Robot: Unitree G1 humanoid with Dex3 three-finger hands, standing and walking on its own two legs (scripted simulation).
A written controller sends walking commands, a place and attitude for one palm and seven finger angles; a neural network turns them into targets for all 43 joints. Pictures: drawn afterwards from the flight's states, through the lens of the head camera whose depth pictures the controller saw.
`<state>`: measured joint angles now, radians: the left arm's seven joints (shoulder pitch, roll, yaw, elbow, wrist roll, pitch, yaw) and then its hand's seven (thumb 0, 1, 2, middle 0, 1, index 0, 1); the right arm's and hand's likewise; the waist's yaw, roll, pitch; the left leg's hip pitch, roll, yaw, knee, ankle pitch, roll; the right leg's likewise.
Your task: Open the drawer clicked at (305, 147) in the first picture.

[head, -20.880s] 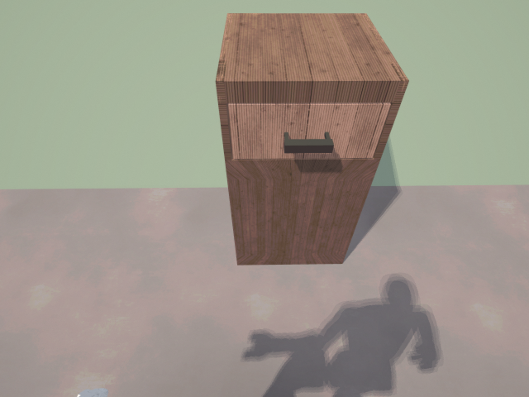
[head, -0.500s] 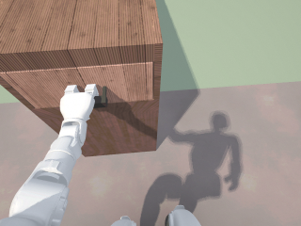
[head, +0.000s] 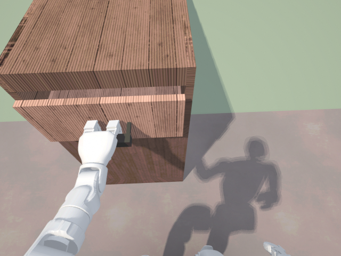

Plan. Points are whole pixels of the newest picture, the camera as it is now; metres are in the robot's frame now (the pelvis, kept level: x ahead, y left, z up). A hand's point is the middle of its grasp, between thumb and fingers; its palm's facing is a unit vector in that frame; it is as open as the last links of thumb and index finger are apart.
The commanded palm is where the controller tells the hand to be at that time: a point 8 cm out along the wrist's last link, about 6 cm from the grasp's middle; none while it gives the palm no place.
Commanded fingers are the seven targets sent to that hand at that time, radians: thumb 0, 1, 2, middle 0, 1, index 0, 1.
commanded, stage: pull the drawer open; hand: left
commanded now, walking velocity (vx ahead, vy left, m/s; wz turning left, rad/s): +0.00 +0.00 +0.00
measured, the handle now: (107, 133) +0.42 +0.18 -0.02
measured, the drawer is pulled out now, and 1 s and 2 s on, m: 0.04 0.09 0.21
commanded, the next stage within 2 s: none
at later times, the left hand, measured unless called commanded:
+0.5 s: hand (105, 153) +0.37 +0.19 -0.04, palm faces -0.04 -0.02 -1.00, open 5.8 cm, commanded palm +0.35 +0.19 +0.01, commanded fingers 0.00 0.90 0.90 -0.40 -1.35 -0.40 -1.35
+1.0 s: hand (103, 170) +0.33 +0.18 -0.04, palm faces -0.03 -0.06 -1.00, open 5.8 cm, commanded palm +0.27 +0.19 +0.01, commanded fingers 0.00 0.90 0.90 -0.40 -1.35 -0.40 -1.35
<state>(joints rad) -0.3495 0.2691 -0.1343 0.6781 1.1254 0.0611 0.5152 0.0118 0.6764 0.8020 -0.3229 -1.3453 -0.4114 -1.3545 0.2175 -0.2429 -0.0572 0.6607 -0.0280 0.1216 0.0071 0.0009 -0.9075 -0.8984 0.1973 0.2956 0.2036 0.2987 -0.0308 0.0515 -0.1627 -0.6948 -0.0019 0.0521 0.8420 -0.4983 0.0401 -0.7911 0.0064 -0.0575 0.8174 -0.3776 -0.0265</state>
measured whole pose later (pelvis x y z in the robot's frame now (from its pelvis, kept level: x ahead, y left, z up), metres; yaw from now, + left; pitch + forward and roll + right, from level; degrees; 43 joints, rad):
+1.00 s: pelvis -0.02 -0.01 +0.00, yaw -1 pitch +19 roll +0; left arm -0.19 0.28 -0.09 0.57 1.09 0.04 0.52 0.02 0.69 0.78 -0.29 -1.34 -0.40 -1.35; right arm 0.24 -0.24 -0.07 0.65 -0.01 0.10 0.01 0.00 -0.91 -0.90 0.20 0.30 0.20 0.30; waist -0.04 0.06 -0.16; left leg -0.69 0.01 0.08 0.84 -0.47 0.03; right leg -0.81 0.02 -0.03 0.83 -0.35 -0.04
